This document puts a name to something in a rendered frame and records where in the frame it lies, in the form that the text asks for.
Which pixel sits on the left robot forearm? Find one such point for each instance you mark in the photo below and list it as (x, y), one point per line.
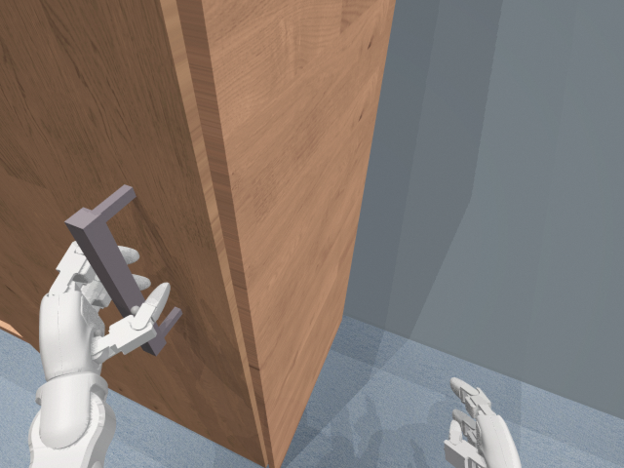
(75, 425)

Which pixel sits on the handle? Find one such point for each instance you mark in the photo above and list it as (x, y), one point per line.
(90, 231)

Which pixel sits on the right robot hand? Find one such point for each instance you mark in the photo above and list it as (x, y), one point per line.
(489, 442)

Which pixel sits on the left robot hand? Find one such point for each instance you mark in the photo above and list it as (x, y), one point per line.
(69, 317)

